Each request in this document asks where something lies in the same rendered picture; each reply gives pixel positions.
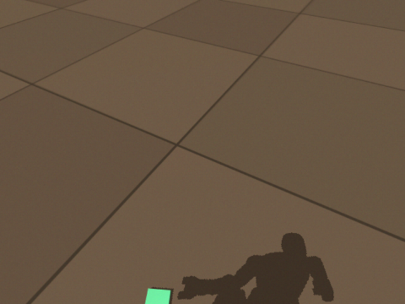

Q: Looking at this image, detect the small box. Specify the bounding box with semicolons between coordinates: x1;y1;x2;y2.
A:
145;288;171;304

